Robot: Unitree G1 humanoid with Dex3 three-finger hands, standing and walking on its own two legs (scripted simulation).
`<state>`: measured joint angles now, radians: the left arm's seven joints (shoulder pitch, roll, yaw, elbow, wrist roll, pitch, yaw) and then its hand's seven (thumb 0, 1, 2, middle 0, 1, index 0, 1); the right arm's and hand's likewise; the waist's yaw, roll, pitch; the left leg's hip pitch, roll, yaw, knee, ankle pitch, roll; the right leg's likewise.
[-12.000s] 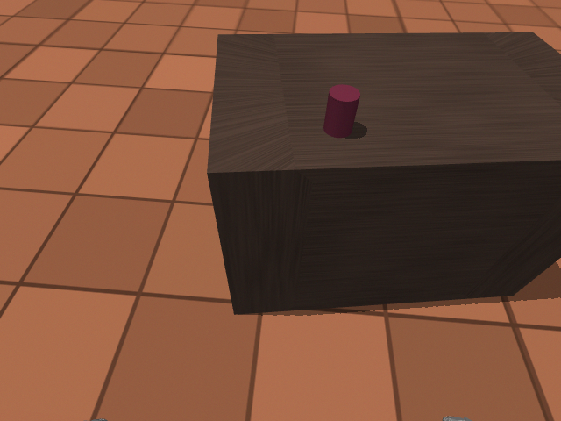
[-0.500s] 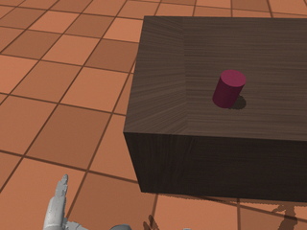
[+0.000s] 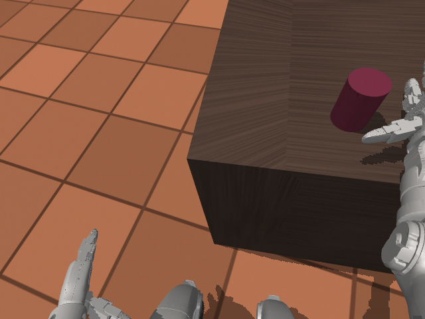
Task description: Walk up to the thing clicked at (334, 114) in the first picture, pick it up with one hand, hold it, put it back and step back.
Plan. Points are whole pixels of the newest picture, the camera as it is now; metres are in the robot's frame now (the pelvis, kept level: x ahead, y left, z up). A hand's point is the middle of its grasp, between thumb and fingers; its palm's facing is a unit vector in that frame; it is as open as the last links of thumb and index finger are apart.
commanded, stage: close in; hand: right
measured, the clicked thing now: (357, 101) +0.50 -0.21 +0.08
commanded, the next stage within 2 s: rest palm in 0.28 s
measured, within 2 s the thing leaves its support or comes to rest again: leaves its support in 1.44 s
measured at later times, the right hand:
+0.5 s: hand (361, 103) +0.49 -0.21 +0.09, palm faces +0.19 +0.98 +0.01, open 17.5 cm
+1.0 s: hand (364, 89) +0.51 -0.21 +0.10, palm faces +0.20 +0.98 +0.01, open 15.2 cm
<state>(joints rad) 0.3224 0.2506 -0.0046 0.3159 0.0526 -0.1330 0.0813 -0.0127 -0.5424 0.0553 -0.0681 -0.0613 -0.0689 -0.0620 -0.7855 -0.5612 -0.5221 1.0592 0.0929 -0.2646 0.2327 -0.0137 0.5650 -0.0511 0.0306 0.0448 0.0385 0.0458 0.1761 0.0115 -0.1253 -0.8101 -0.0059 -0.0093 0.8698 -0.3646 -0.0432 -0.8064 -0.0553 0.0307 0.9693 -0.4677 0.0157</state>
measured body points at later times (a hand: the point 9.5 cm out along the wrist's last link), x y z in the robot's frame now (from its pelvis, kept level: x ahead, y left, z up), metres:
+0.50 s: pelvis -0.01 +0.01 -0.01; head +0.08 -0.01 +0.43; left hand +0.13 +0.28 -0.04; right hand +0.47 -0.26 +0.10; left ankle +0.03 +0.15 -0.68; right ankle -0.01 -0.12 -0.68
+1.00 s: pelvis +0.00 +0.00 +0.00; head +0.10 -0.02 +0.43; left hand +0.14 +0.27 -0.04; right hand +0.50 -0.27 +0.10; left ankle +0.03 +0.15 -0.68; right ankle -0.01 -0.12 -0.68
